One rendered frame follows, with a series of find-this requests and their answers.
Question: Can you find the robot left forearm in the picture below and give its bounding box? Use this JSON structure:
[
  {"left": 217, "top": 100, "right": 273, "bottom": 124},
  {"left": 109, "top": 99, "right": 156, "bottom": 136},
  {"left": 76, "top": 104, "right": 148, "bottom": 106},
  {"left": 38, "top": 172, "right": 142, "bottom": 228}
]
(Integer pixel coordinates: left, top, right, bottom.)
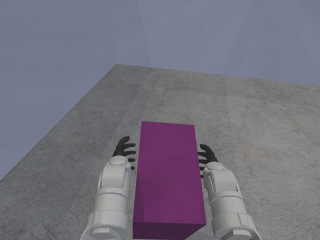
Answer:
[{"left": 80, "top": 155, "right": 131, "bottom": 240}]

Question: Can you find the left robot hand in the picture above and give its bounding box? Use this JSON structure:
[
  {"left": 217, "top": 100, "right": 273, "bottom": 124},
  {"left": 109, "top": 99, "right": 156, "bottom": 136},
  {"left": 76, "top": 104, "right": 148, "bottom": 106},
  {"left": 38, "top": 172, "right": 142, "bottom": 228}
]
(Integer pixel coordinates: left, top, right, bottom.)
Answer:
[{"left": 112, "top": 136, "right": 136, "bottom": 170}]

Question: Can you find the right robot hand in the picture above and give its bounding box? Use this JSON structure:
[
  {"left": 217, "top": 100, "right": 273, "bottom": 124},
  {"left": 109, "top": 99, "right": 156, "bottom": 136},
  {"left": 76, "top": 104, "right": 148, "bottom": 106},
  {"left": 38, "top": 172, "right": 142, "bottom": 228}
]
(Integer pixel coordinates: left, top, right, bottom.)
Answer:
[{"left": 197, "top": 144, "right": 218, "bottom": 179}]

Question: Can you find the carton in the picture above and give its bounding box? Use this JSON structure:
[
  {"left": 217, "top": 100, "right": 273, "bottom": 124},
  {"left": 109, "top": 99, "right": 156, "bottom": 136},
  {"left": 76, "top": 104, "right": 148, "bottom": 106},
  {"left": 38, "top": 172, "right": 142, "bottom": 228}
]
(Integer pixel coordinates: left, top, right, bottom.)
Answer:
[{"left": 132, "top": 121, "right": 207, "bottom": 240}]

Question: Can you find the robot right forearm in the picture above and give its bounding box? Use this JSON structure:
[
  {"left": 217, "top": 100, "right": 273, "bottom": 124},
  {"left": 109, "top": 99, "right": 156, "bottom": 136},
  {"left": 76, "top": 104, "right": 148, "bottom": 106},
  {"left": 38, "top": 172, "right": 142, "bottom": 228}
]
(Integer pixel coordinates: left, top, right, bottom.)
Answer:
[{"left": 203, "top": 161, "right": 262, "bottom": 240}]

